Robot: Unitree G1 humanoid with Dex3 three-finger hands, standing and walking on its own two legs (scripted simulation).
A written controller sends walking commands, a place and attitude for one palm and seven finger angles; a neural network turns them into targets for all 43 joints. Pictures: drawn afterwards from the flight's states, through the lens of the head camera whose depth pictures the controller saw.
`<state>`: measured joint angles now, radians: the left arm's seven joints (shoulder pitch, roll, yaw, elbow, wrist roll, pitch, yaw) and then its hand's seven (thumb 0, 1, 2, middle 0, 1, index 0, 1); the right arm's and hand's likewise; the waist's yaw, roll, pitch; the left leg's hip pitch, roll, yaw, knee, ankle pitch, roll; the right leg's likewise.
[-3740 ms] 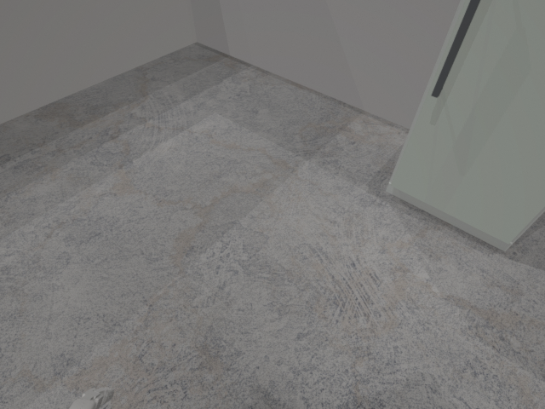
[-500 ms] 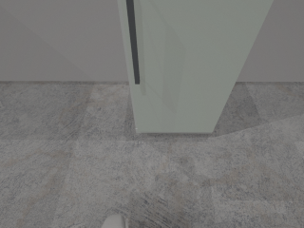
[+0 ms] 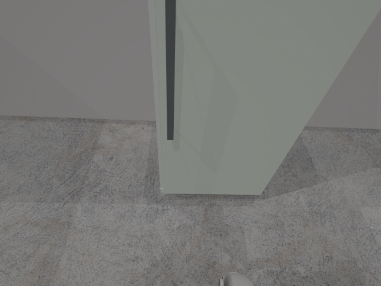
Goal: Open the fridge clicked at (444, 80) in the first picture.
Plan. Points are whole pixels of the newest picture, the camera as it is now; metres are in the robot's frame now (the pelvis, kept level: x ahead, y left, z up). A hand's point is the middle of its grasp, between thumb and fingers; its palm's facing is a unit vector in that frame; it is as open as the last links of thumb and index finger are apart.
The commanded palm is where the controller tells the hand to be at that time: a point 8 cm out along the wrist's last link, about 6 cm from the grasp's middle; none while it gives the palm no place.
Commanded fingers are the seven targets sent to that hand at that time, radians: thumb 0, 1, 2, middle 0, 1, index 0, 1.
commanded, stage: take the last steps up to it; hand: left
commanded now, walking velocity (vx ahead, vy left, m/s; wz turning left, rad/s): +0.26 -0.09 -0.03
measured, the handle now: (170, 81) +0.64 +0.10 +0.07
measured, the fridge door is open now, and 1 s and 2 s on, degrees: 0 0 0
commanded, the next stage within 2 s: come to a stop and stand still in 0.24 s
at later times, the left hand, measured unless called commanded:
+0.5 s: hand (147, 269) +0.19 +0.11 -0.18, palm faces +0.07 -0.98 -0.20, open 7.2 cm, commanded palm none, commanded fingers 0.00 0.90 0.90 -0.20 -0.30 -0.20 -0.30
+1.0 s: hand out of the picture +0.12 +0.09 -0.17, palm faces +0.07 -0.96 -0.27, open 7.4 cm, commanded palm none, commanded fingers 0.00 0.90 0.90 -0.20 -0.30 -0.20 -0.30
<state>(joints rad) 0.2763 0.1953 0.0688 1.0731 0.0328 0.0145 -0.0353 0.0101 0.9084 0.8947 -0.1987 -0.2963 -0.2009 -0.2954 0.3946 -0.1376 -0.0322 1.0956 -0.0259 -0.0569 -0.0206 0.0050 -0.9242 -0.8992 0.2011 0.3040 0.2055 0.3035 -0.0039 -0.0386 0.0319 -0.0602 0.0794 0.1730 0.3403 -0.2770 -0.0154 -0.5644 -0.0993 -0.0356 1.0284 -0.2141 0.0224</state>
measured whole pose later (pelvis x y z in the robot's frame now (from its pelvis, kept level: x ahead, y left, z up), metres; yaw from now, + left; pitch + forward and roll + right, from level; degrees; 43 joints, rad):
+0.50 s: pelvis +0.16 -0.06 -0.01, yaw +1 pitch -1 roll -2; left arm 0.22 0.14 0.02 1.08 0.02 -0.03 0.03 0.00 0.94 0.89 -0.20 -0.30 -0.21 -0.30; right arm 0.17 -0.19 -0.05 1.06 -0.01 -0.01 -0.02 0.02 -0.94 -0.90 0.20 0.30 0.20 0.30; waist 0.01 0.05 0.04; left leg -0.41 0.09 0.10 0.70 -0.26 -0.04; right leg -0.18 0.00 -0.20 0.46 -0.26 -0.04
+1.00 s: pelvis +0.11 -0.10 -0.01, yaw +0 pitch -2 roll +2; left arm 0.30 0.15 0.03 1.03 0.03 0.03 0.03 0.01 0.91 0.89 -0.20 -0.30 -0.20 -0.30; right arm 0.18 -0.20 -0.08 1.04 -0.02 0.08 0.01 0.00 -0.92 -0.90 0.20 0.30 0.21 0.30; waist 0.02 0.04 0.02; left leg -0.44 0.04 0.06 0.74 -0.35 -0.02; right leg -0.22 -0.04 -0.05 0.55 -0.30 -0.02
